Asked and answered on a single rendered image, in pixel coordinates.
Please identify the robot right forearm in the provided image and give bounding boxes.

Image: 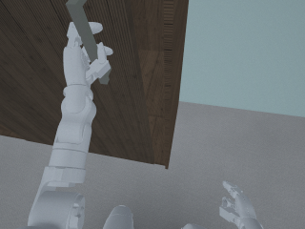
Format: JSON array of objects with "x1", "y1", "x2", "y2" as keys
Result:
[{"x1": 239, "y1": 218, "x2": 264, "y2": 229}]

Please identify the robot right hand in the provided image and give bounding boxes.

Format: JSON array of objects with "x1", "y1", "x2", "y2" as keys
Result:
[{"x1": 219, "y1": 180, "x2": 256, "y2": 229}]

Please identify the robot left hand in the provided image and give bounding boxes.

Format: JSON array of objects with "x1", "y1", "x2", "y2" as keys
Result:
[{"x1": 63, "y1": 22, "x2": 113, "y2": 88}]

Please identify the robot left upper arm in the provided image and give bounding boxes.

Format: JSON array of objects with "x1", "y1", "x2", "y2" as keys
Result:
[{"x1": 16, "y1": 190, "x2": 85, "y2": 229}]

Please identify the robot left forearm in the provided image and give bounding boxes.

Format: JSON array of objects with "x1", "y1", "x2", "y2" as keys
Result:
[{"x1": 28, "y1": 84, "x2": 96, "y2": 226}]

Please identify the handle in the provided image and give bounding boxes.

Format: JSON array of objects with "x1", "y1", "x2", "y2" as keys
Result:
[{"x1": 66, "y1": 0, "x2": 112, "y2": 85}]

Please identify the robot left thigh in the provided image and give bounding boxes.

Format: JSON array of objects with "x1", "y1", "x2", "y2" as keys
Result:
[{"x1": 103, "y1": 206, "x2": 133, "y2": 229}]

